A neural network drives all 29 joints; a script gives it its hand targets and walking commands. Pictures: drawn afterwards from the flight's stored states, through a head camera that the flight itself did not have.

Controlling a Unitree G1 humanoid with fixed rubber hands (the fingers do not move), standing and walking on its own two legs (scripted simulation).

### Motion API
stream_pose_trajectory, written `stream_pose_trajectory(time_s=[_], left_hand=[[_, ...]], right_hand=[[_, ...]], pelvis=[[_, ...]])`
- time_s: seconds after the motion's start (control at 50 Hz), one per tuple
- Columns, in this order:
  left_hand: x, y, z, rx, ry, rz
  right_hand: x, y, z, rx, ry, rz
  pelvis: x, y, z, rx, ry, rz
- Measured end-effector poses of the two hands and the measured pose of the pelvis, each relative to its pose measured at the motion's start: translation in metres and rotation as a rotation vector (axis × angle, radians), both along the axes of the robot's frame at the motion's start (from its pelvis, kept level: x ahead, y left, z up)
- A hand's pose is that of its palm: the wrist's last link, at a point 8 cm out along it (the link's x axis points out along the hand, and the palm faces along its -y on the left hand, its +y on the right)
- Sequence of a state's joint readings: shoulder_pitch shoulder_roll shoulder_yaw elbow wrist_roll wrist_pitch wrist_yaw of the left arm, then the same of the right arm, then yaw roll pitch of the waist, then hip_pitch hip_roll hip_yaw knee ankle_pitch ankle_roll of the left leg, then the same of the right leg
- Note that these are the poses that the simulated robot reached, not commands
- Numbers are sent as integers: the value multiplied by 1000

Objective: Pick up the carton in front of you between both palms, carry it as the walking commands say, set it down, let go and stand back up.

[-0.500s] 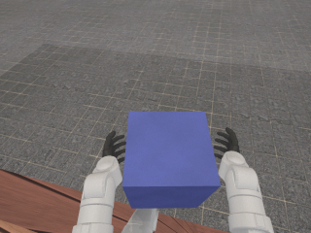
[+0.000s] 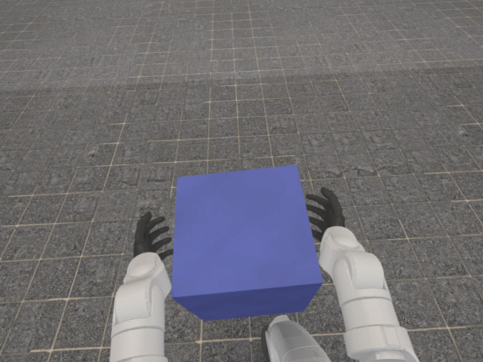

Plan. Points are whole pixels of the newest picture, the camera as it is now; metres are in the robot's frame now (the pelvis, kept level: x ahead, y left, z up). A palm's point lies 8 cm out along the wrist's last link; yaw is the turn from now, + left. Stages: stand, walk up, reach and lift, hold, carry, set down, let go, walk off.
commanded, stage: carry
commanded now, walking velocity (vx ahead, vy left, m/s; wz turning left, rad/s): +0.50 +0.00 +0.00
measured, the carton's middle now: (245, 250) +0.32 -0.03 -0.04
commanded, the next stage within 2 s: none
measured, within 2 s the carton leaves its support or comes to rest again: neither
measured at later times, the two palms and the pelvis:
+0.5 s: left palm (170, 133) +0.70 +0.11 -0.05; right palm (282, 117) +0.71 -0.20 -0.06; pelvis +0.41 -0.05 -0.07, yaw -1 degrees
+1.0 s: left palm (193, 60) +0.97 +0.03 +0.00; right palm (285, 50) +0.97 -0.28 +0.00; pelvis +0.75 -0.12 -0.08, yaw +0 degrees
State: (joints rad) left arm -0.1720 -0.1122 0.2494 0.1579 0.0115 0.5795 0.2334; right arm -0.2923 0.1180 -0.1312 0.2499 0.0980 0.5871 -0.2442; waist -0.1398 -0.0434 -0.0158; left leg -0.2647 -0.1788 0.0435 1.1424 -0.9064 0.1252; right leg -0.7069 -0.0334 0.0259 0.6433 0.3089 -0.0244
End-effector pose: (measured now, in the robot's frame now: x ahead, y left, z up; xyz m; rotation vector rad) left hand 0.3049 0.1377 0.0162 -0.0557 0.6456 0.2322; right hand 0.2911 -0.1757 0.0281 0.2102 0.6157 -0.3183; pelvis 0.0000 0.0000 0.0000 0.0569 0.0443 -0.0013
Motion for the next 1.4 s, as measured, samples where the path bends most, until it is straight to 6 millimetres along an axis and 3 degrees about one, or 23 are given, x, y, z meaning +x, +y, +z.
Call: stream_pose_trajectory(time_s=[0.08, 0.14, 0.24, 0.3, 0.44, 0.54, 0.62, 0.72, 0.82, 0.98, 1.14, 1.3, 1.4], left_hand=[[82, -7, -32, 19, -69, 25], [133, -10, -57, 15, -77, 67], [183, -12, -84, -38, 12, 102], [219, -16, -89, -54, 41, 93], [337, -25, -71, -10, 4, 48], [431, -28, -63, 0, -49, 17], [494, -40, -41, -14, -74, -34], [545, -55, -16, -27, -58, -60], [584, -70, -4, -46, -57, -69], [653, -110, -11, -50, -53, -57], [713, -121, -1, -40, 66, -6], [814, -124, 12, -39, 16, -48], [891, -110, 2, -54, -9, -66]], right_hand=[[91, -9, -35, -37, -64, 39], [155, -14, -61, -73, -72, 69], [226, -12, -98, -68, 18, 117], [262, -13, -111, -37, 56, 110], [367, -26, -97, -52, 21, 78], [451, -30, -77, -71, -33, 42], [496, -40, -53, -78, -60, 24], [534, -50, -28, -33, -55, 21], [582, -62, -12, -50, -54, 66], [668, -98, -27, -19, -50, 123], [743, -108, -20, -15, 67, 189], [834, -111, -5, -33, 16, 155], [906, -98, -8, -54, -6, 140]], pelvis=[[90, -21, -48, 27, -32, -2], [139, -31, -75, -24, 18, -7], [205, -46, -83, -46, 38, -4], [246, -50, -81, -43, 40, -1], [357, -49, -72, -39, 45, 9], [446, -44, -79, -45, 11, -36], [495, -44, -70, -41, 25, -39], [561, -50, -51, -80, 47, -34], [627, -69, -49, -88, 47, -37], [738, -117, -77, -76, 13, -3], [818, -137, -54, -42, 16, 8], [911, -132, -54, -46, 7, -1], [983, -116, -68, -55, -1, -17]])
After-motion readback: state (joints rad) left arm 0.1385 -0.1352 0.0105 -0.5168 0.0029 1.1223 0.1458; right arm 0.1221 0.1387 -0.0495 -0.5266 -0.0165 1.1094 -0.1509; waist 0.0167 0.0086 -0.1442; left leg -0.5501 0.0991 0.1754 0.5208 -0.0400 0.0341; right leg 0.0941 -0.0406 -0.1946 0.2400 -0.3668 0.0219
